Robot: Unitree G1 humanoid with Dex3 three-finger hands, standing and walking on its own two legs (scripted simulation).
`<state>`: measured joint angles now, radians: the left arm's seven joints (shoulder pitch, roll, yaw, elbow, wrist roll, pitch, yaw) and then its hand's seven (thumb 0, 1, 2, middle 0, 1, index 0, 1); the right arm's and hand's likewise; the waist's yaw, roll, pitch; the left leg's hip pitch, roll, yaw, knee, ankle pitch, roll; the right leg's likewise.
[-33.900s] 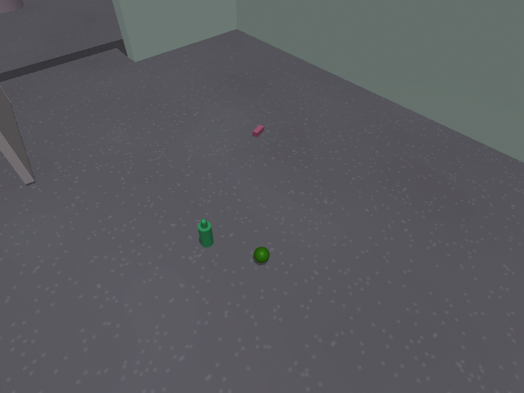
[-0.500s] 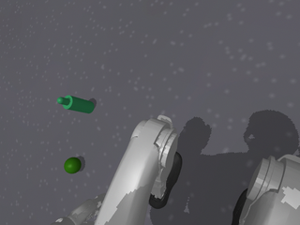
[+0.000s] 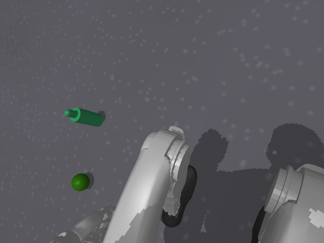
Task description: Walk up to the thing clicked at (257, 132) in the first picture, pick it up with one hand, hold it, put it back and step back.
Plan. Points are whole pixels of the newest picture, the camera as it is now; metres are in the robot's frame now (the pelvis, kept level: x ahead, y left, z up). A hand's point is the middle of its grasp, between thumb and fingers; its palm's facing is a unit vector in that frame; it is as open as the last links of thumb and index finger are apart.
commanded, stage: close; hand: right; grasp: from above
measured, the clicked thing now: out of the picture +0.43 -0.32 -0.29
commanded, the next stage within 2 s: settle in 0.18 s
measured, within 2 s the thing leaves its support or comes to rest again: leaves its support in 0.52 s
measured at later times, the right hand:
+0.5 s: hand out of the picture +0.42 -0.33 -0.25, palm faces -0.45 +0.15 -0.88, open 6.4 cm
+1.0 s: hand out of the picture +0.41 -0.35 -0.15, palm faces -0.45 +0.10 -0.89, open 6.3 cm
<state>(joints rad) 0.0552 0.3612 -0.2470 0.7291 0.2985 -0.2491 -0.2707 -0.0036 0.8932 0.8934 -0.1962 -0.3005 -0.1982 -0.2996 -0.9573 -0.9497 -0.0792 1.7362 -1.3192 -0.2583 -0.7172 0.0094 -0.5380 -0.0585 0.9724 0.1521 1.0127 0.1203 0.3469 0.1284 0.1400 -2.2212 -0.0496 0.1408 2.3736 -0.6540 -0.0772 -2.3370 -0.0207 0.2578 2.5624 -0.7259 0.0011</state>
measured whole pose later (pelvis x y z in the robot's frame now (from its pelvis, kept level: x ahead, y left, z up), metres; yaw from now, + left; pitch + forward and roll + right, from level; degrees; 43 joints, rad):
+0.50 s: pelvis +0.00 +0.00 +0.00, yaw -1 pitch +27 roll +14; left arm 0.10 0.34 -0.25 0.71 0.29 -0.24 -0.29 0.00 0.90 0.90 -0.20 -0.30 -0.20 -0.30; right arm -0.94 -0.98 -0.17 1.67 -1.30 -0.28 -0.60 -0.01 -0.52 -0.01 1.05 0.05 1.09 0.05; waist 0.35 0.11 0.16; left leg -2.23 -0.04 0.14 2.39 -0.66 -0.07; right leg -2.34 -0.01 0.26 2.57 -0.73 0.02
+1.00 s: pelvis +0.00 +0.01 +0.02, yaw -4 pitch +32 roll +10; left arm 0.12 0.32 -0.10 0.71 0.16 -0.14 -0.25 0.00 0.90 0.90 -0.20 -0.30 -0.20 -0.30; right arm -0.89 -0.77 -0.07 1.42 -1.23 -0.20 -0.38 -0.02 -0.52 0.00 1.07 0.01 1.11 0.00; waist 0.24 0.00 -0.03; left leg -2.25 -0.01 0.08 2.33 -0.65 -0.06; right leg -2.34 0.00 0.18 2.45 -0.68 0.00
